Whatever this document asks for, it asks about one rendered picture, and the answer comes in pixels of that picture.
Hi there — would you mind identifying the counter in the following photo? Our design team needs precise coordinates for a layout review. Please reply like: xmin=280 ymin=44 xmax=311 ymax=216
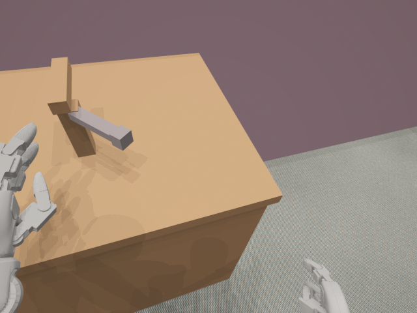
xmin=0 ymin=53 xmax=283 ymax=313

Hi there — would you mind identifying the right robot hand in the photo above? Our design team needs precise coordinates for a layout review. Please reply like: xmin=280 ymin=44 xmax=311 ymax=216
xmin=299 ymin=258 xmax=350 ymax=313

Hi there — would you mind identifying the left robot hand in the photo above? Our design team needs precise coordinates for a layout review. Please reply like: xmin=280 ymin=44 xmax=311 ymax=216
xmin=0 ymin=123 xmax=57 ymax=258

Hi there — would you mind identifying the robot left forearm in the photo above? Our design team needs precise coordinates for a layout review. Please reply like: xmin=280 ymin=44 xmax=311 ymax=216
xmin=0 ymin=258 xmax=23 ymax=313

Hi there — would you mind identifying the tap lever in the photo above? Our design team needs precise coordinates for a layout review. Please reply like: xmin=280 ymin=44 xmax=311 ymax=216
xmin=67 ymin=106 xmax=134 ymax=151

